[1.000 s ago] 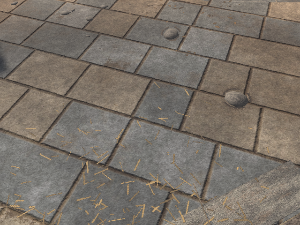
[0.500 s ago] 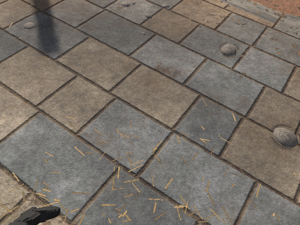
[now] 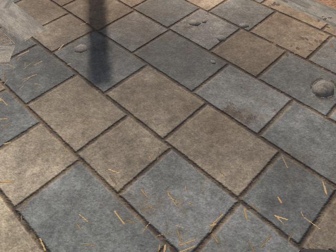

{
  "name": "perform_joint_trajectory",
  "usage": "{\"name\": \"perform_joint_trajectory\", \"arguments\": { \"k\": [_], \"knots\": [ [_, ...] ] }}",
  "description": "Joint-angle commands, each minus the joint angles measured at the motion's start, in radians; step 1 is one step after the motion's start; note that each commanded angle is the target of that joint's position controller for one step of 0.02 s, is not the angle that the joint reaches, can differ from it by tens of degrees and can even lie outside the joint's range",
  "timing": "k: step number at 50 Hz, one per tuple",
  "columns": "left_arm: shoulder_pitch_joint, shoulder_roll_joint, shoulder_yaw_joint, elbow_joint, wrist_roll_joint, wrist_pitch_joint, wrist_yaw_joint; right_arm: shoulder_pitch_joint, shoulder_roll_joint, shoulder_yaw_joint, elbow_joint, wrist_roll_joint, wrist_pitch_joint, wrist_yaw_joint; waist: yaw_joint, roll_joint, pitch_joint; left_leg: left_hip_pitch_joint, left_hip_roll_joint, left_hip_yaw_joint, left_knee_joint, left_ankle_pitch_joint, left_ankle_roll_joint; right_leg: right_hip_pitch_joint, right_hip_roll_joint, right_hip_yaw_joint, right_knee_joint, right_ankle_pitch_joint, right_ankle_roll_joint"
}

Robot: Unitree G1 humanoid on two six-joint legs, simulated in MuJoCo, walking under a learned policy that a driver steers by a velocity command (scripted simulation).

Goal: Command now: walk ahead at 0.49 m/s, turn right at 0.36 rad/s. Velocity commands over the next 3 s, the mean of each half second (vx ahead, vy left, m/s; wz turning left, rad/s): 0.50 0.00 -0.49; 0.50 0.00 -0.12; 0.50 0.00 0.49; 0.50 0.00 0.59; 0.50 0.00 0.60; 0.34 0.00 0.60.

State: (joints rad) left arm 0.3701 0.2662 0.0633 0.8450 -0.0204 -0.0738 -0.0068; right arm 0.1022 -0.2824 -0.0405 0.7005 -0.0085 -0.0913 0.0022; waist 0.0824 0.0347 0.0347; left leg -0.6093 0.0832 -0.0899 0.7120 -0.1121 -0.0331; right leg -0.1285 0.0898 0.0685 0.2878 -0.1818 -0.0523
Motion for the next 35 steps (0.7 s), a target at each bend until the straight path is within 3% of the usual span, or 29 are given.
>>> {"name": "perform_joint_trajectory", "arguments": {
  "k": [1,3,5,6,7,8,9,10,11,12,14,16,19,23,27,28,30,31,32,33,34,35],
  "knots": [
    [-0.047,0.187,0.043,-0.080,-0.014,-0.008,0.012,-0.053,-0.057,-0.008,-0.075,0.011,-0.017,0.008,-0.032,-0.101,-0.011,0.196,-0.056,0.025,-0.127,0.152,-0.023,-0.167,-0.224,0.191,-0.098,0.083,-0.161],
    [-0.024,0.188,0.043,-0.076,-0.018,0.000,0.015,-0.070,-0.088,-0.019,-0.088,0.018,-0.020,0.009,-0.039,-0.108,-0.020,0.236,-0.060,0.005,-0.182,0.128,-0.015,-0.126,-0.243,0.242,-0.046,0.018,-0.136],
    [-0.023,0.182,0.041,-0.077,-0.011,0.010,0.018,-0.031,-0.113,-0.032,-0.082,0.023,-0.026,0.007,-0.076,-0.118,-0.033,0.324,-0.060,0.013,-0.223,0.063,0.009,-0.115,-0.241,0.275,0.035,-0.016,-0.106],
    [-0.019,0.156,0.033,-0.080,-0.005,0.013,0.018,0.042,-0.131,-0.044,-0.064,0.021,-0.028,0.002,-0.114,-0.119,-0.061,0.432,-0.054,0.023,-0.249,0.026,0.033,-0.139,-0.207,0.267,0.111,-0.011,-0.083],
    [-0.024,0.101,0.013,-0.095,0.005,0.011,0.014,0.169,-0.177,-0.061,-0.049,0.008,-0.032,-0.005,-0.178,-0.068,-0.151,0.618,0.047,-0.063,-0.259,-0.029,0.083,-0.212,-0.144,0.212,0.325,-0.048,-0.045],
    [0.060,0.016,-0.012,-0.122,0.006,0.000,0.014,0.284,-0.267,-0.083,-0.037,-0.008,-0.021,-0.012,-0.177,0.184,-0.303,0.929,0.284,-0.382,-0.297,-0.137,0.195,-0.469,-0.023,0.067,0.668,-0.323,0.018],
    [0.095,0.064,-0.008,-0.141,-0.022,-0.007,0.016,0.324,-0.252,-0.083,-0.007,-0.003,-0.009,0.000,-0.162,0.324,-0.329,0.945,0.370,-0.685,-0.402,-0.374,0.272,-0.649,-0.051,0.056,0.884,-0.430,0.028],
    [0.036,0.148,0.015,-0.130,-0.030,-0.002,0.019,0.269,-0.168,-0.062,-0.023,0.002,-0.010,0.002,-0.173,0.178,-0.201,0.841,0.318,-0.586,-0.429,-0.435,0.241,-0.693,-0.102,0.085,0.970,-0.337,0.030],
    [-0.027,0.159,0.021,-0.138,-0.021,0.005,0.019,0.215,-0.129,-0.049,-0.027,0.003,-0.008,0.002,-0.164,0.111,-0.121,0.737,0.276,-0.429,-0.432,-0.328,0.211,-0.687,-0.131,0.060,0.975,-0.254,0.033],
    [-0.049,0.146,0.023,-0.141,-0.012,0.012,0.018,0.161,-0.098,-0.039,-0.026,-0.001,-0.007,0.004,-0.139,0.080,-0.075,0.647,0.229,-0.319,-0.454,-0.207,0.200,-0.651,-0.158,0.053,0.941,-0.191,0.040],
    [-0.065,0.113,0.024,-0.153,-0.011,0.028,0.008,0.116,-0.078,-0.035,-0.015,-0.007,-0.011,0.002,-0.104,0.103,-0.026,0.535,0.183,-0.174,-0.507,-0.072,0.190,-0.584,-0.198,0.041,0.886,-0.125,0.047],
    [-0.088,0.081,0.018,-0.171,-0.009,0.040,0.002,0.119,-0.088,-0.043,0.001,-0.002,-0.022,0.001,-0.097,0.079,-0.017,0.513,0.180,-0.088,-0.541,0.032,0.206,-0.581,-0.204,0.029,0.851,-0.079,0.056],
    [-0.150,0.066,0.012,-0.206,-0.002,0.046,-0.006,0.137,-0.120,-0.057,0.026,0.001,-0.025,-0.003,-0.102,0.035,-0.005,0.535,0.193,0.007,-0.565,0.138,0.223,-0.612,-0.209,0.030,0.719,0.019,0.069],
    [-0.266,0.052,0.000,-0.243,-0.001,0.038,-0.032,0.155,-0.157,-0.067,0.047,0.008,-0.014,-0.011,-0.137,0.021,0.022,0.545,0.173,0.144,-0.575,0.167,0.198,-0.553,-0.194,-0.030,0.494,0.192,0.054],
    [-0.366,0.065,0.000,-0.292,-0.004,0.039,-0.052,0.206,-0.192,-0.079,0.078,0.027,0.004,-0.012,-0.157,0.017,0.056,0.633,0.202,0.208,-0.545,0.212,0.170,-0.537,-0.177,-0.079,0.379,0.153,0.013],
    [-0.374,0.074,0.003,-0.302,-0.003,0.040,-0.056,0.211,-0.201,-0.082,0.083,0.032,0.011,-0.012,-0.150,0.021,0.053,0.660,0.208,0.225,-0.514,0.289,0.161,-0.521,-0.163,-0.097,0.361,0.111,-0.003],
    [-0.327,0.110,0.022,-0.306,0.002,0.046,-0.057,0.208,-0.234,-0.092,0.082,0.039,0.025,-0.017,-0.104,0.054,-0.003,0.692,0.204,0.265,-0.371,0.630,0.140,-0.399,-0.097,-0.157,0.348,0.007,-0.045],
    [-0.222,0.144,0.042,-0.283,0.001,0.049,-0.054,0.200,-0.244,-0.094,0.080,0.042,0.034,-0.021,-0.039,0.055,-0.067,0.673,0.187,0.291,-0.215,0.760,0.124,-0.253,-0.051,-0.183,0.322,-0.006,-0.074],
    [-0.058,0.189,0.072,-0.235,0.000,0.053,-0.040,0.220,-0.217,-0.080,0.085,0.040,0.034,-0.024,0.044,0.024,-0.155,0.544,0.154,0.306,-0.005,0.717,0.096,0.026,-0.022,-0.161,0.265,0.055,-0.112],
    [0.071,0.263,0.089,-0.204,-0.003,0.061,-0.015,0.268,-0.123,-0.043,0.071,-0.005,0.026,-0.017,0.058,-0.174,-0.256,0.247,0.093,0.303,0.322,0.099,0.057,0.351,-0.232,0.140,0.268,0.117,-0.177],
    [0.025,0.316,0.080,-0.229,-0.004,0.049,-0.016,0.337,-0.057,-0.013,0.039,0.002,-0.001,-0.004,-0.027,-0.312,-0.408,-0.063,-0.090,0.148,0.627,-0.493,0.015,0.543,-0.470,0.712,0.078,-0.106,-0.363],
    [0.033,0.231,0.059,-0.227,0.005,0.037,-0.023,0.230,-0.171,-0.041,0.043,0.049,-0.023,0.007,0.047,-0.143,-0.383,-0.144,-0.044,0.011,0.692,-0.442,0.027,0.488,-0.477,0.670,0.011,-0.150,-0.323]
  ]
}}
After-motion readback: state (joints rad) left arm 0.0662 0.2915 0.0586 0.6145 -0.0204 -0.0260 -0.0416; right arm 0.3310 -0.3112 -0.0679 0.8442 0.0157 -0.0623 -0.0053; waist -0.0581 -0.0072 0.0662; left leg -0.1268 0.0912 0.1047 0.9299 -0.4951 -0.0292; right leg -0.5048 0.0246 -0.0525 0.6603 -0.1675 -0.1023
